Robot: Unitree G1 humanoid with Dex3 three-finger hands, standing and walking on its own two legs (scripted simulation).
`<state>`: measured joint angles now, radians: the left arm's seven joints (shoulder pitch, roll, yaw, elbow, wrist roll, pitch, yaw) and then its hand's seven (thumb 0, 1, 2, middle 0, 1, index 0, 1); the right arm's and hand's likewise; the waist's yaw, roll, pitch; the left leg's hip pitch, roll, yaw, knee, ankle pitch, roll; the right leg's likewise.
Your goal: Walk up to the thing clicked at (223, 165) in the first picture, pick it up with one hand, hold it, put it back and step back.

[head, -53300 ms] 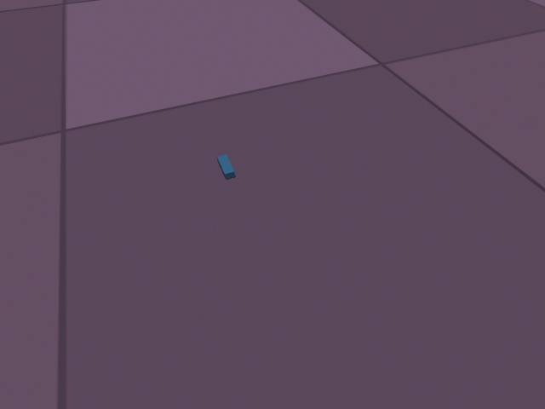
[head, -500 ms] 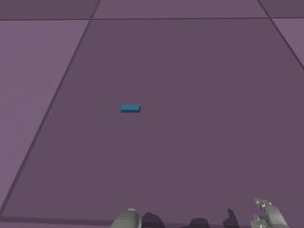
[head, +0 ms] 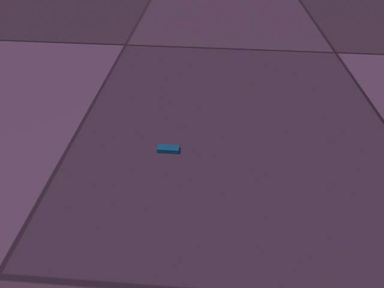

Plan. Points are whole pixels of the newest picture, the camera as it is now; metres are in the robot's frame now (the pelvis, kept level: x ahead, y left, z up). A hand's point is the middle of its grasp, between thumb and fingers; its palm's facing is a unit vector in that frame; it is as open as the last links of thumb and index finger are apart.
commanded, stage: step back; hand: left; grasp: from above
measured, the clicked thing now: (168, 148) +1.08 +0.20 -0.75
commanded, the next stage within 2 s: stand in 0.60 s
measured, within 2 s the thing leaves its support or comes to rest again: neither
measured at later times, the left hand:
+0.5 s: hand out of the picture +0.13 +0.27 -0.14, palm faces +0.02 -0.93 -0.36, open 7.4 cm
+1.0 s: hand out of the picture +0.10 +0.25 -0.14, palm faces -0.01 -0.94 -0.33, open 7.4 cm
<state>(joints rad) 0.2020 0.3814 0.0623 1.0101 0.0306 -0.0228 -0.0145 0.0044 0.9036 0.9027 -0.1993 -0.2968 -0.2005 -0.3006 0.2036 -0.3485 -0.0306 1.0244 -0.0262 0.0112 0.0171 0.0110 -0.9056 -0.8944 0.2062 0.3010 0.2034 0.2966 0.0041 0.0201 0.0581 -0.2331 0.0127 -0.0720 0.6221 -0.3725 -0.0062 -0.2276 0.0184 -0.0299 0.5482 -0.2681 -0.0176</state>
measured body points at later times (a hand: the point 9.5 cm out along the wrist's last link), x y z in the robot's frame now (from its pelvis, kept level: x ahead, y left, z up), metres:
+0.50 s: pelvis +0.03 +0.01 +0.00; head +0.05 +0.01 +0.45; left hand +0.13 +0.32 -0.12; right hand +0.15 -0.29 -0.12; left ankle +0.01 +0.13 -0.73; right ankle +0.02 -0.11 -0.73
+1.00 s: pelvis +0.01 +0.01 +0.02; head +0.02 +0.01 +0.47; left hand +0.10 +0.30 -0.11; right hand +0.11 -0.29 -0.11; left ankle +0.01 +0.13 -0.73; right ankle +0.02 -0.11 -0.73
